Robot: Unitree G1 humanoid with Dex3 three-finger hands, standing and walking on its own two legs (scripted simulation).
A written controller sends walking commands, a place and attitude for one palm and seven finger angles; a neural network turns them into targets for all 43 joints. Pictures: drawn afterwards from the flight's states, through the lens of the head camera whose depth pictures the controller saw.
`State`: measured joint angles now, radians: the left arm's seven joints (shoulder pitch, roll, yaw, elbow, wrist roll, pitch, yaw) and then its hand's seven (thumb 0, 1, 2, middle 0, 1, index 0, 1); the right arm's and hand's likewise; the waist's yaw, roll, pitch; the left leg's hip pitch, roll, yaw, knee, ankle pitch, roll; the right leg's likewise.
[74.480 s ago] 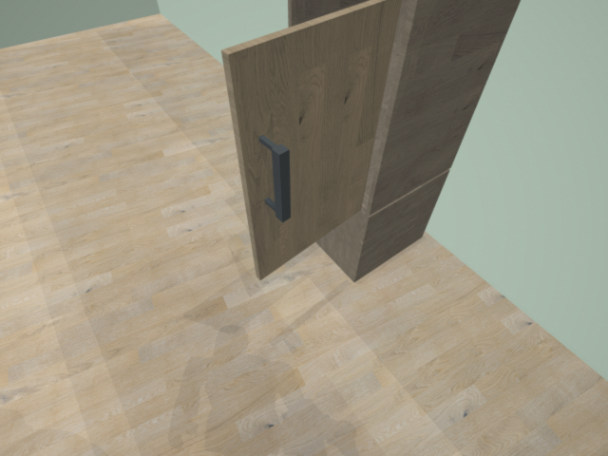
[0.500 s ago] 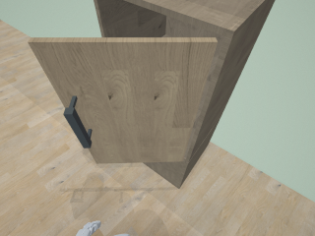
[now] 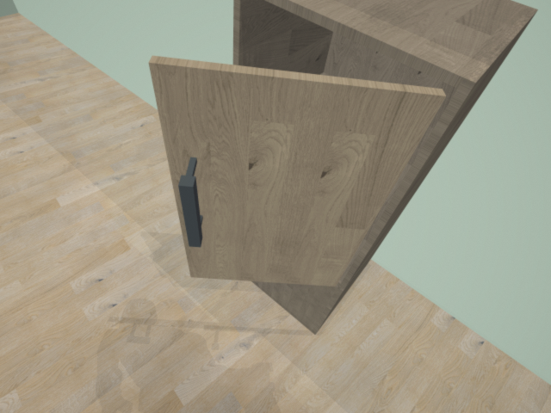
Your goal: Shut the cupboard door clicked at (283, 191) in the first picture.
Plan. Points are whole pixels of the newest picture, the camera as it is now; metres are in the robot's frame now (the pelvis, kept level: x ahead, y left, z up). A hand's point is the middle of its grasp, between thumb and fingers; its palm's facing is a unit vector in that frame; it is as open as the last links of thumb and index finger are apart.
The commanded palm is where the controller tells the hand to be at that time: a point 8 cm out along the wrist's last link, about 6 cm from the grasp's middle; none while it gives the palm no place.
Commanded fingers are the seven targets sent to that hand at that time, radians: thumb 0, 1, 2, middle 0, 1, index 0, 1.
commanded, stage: come to a stop and stand still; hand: left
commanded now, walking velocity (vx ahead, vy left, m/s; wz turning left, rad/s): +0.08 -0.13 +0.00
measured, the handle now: (194, 205) +0.43 +0.19 +0.00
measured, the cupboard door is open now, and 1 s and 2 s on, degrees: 38 38 38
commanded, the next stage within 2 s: look again from close up in 1.30 s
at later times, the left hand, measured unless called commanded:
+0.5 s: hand out of the picture -0.06 +0.09 -0.16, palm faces +0.08 -0.98 -0.19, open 7.3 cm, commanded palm none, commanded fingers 0.00 0.90 0.90 -0.20 -0.30 -0.20 -0.30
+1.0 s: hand out of the picture -0.03 +0.14 -0.19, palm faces +0.07 -0.98 -0.16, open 7.3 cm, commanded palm none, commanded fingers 0.00 0.90 0.90 -0.20 -0.30 -0.20 -0.30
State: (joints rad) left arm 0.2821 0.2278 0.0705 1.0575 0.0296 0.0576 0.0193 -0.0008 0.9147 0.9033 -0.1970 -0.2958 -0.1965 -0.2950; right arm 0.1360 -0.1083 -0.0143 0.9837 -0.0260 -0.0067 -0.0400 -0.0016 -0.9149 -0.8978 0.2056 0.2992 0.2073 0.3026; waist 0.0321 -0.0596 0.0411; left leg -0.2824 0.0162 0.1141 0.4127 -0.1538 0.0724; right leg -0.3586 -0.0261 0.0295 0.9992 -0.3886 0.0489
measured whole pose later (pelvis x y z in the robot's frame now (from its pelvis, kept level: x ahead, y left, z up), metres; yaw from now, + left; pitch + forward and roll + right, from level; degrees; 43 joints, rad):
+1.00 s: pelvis -0.01 -0.03 -0.01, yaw +1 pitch +0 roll +1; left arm 0.27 0.15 0.02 1.14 0.02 0.00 0.04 0.00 0.91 0.90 -0.20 -0.30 -0.20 -0.30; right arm 0.11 -0.12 -0.01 1.10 -0.02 -0.01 -0.04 0.01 -0.91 -0.90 0.20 0.30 0.20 0.30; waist 0.03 -0.05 0.06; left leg -0.21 0.03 0.13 0.50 -0.28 0.01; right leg -0.06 -0.06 -0.08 0.44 -0.37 0.03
